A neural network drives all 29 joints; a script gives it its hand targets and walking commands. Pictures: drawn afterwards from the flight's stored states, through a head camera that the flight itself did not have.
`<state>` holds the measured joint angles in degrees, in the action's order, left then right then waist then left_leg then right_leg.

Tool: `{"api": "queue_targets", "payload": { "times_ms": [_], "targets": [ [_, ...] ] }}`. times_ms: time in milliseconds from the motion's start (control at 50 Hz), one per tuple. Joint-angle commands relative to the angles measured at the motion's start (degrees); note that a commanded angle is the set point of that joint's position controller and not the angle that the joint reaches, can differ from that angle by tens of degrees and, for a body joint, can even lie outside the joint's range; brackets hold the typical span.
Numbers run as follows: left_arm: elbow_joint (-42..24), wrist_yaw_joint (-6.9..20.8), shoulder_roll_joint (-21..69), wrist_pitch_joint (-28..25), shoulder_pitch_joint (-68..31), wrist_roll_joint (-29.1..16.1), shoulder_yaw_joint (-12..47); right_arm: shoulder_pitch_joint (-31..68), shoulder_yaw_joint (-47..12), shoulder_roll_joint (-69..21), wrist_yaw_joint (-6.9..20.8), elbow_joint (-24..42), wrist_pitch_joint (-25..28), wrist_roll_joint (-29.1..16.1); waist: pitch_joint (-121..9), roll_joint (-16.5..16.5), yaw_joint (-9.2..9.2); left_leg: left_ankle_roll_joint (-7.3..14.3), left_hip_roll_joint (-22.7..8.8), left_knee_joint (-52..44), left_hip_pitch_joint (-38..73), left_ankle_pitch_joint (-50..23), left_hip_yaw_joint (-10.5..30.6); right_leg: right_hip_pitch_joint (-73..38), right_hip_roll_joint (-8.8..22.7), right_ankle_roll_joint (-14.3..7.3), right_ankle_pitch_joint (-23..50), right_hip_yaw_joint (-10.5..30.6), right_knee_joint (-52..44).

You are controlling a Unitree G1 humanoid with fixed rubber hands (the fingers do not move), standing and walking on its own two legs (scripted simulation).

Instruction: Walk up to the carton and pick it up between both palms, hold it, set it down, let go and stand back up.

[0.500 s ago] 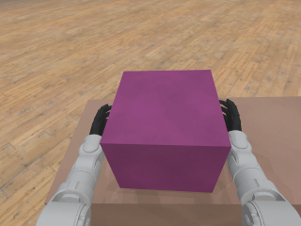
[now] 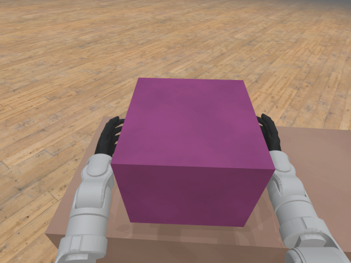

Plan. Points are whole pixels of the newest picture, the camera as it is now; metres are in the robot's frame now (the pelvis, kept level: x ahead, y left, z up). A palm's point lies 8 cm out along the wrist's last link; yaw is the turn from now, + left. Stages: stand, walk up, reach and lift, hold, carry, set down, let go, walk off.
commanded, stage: reach and lift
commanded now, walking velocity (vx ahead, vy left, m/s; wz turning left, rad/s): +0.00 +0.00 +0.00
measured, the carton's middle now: (188, 148) +0.40 -0.03 +0.08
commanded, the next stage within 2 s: hold in 1.20 s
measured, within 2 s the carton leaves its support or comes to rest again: neither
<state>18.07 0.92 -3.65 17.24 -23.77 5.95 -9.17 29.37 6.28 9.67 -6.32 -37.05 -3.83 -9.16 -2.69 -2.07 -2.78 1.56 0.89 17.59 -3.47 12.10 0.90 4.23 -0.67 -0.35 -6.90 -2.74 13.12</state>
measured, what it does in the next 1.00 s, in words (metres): stands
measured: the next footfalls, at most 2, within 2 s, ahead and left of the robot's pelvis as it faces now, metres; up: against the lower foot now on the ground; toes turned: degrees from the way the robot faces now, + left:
none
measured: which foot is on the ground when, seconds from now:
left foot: down 0.00-1.00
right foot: down 0.00-1.00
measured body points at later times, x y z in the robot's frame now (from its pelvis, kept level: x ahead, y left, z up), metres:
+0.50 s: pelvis -0.02 +0.00 +0.00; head -0.07 +0.02 +0.45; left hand +0.34 +0.17 +0.17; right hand +0.35 -0.20 +0.16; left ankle -0.03 +0.10 -0.75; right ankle +0.00 -0.12 -0.75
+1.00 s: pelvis -0.01 +0.00 +0.00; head -0.06 +0.02 +0.45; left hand +0.35 +0.18 +0.18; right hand +0.36 -0.20 +0.18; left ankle -0.03 +0.10 -0.75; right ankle +0.00 -0.12 -0.75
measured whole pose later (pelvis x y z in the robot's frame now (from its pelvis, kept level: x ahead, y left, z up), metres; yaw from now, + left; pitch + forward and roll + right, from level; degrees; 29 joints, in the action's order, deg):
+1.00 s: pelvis -0.01 +0.00 +0.00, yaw +0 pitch -6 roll -1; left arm 1.9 5.7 -1.4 35.5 -25.6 12.3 -14.7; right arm 33.1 6.8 8.9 -5.7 -29.8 -16.2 -9.4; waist -1.4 -2.8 -3.7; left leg 1.5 1.0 17.4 0.0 11.6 1.0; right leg 1.0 -0.5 -0.5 -7.1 -3.0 13.9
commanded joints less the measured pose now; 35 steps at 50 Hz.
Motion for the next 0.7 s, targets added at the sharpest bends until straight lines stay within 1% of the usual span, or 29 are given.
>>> {"api": "queue_targets", "payload": {
  "times_ms": [0,40,120,180,200,240,320,440,500,580,680],
  "targets": [
    [-13.6,6.9,30.2,1.1,-32.0,-1.5,22.4,28.5,-22.2,-32.9,8.8,17.5,-0.8,-0.7,-15.6,2.6,-0.75,-4.6,1.5,-0.9,0.9,-22.1,-0.3,-11.9,-1.2,1.5,17.8,0.6,2.7],
    [-14.3,7.3,29.8,2.5,-31.2,-1.1,22.0,29.0,-22.2,-32.3,9.0,18.5,-1.4,-0.9,-15.0,2.9,-0.47,-4.6,1.5,-1.0,1.2,-21.7,-0.3,-11.5,-1.3,1.4,16.8,0.2,2.7],
    [-14.3,8.0,28.9,5.5,-29.5,-0.1,20.3,30.0,-21.7,-30.9,9.4,19.3,-2.6,-1.0,-12.8,2.2,0.43,-4.3,1.3,-1.8,1.2,-19.4,-0.7,-10.5,-1.4,1.1,13.5,-0.2,2.0],
    [-14.7,8.3,28.7,7.3,-30.2,0.0,19.6,31.5,-20.9,-30.3,9.8,19.3,-3.4,-0.8,-12.0,1.9,0.65,-4.0,1.1,-2.5,1.1,-16.9,-1.1,-9.5,-1.5,0.9,10.2,-0.5,1.5],
    [-15.3,8.4,28.9,7.8,-30.4,-0.3,19.8,32.3,-21.0,-30.4,9.9,20.2,-3.4,-0.9,-12.8,1.7,0.71,-3.9,1.1,-2.5,1.2,-16.7,-1.2,-9.4,-1.5,0.9,9.9,-0.6,1.5],
    [-15.3,8.4,28.9,8.6,-31.3,-0.6,19.9,33.5,-20.6,-30.3,10.1,20.3,-3.9,-0.8,-12.6,1.3,0.56,-3.6,1.0,-2.8,1.1,-15.3,-1.3,-8.6,-1.6,0.8,8.2,-0.7,1.1],
    [-14.6,8.5,28.5,10.1,-33.4,-0.7,19.1,35.2,-18.8,-30.5,10.6,19.0,-4.8,0.1,-12.1,1.1,0.24,-2.7,1.0,-4.0,-0.8,-9.7,-1.8,-7.9,-1.2,0.7,4.0,-0.6,0.6],
    [-12.6,9.3,27.2,11.9,-35.4,-0.1,16.7,36.9,-16.2,-30.6,10.9,16.3,-6.2,1.4,-11.5,1.1,-0.28,-1.9,1.1,-5.4,-2.8,-4.7,-2.4,-8.6,-0.6,1.0,0.9,-0.7,0.4],
    [-12.3,9.7,26.8,12.4,-35.6,0.1,15.7,37.8,-16.3,-31.1,10.7,16.5,-6.5,1.3,-12.5,0.8,-0.24,-1.7,1.4,-5.1,-3.0,-5.8,-2.6,-10.3,-0.5,1.4,3.2,-0.7,0.9],
    [-13.8,9.9,27.0,12.7,-34.7,0.1,16.3,38.0,-18.2,-31.4,10.0,18.2,-6.7,-0.2,-14.5,1.1,-0.44,-2.4,1.8,-3.6,-1.4,-11.6,-2.4,-12.8,-1.0,1.8,9.2,-0.8,1.8],
    [-16.1,10.4,26.7,13.7,-32.6,0.7,16.2,36.8,-20.1,-30.8,9.2,20.0,-7.6,-1.9,-14.1,1.0,-0.54,-3.0,1.9,-2.8,-0.3,-16.3,-2.1,-14.4,-1.4,1.9,13.6,-0.9,2.3]
  ]
}}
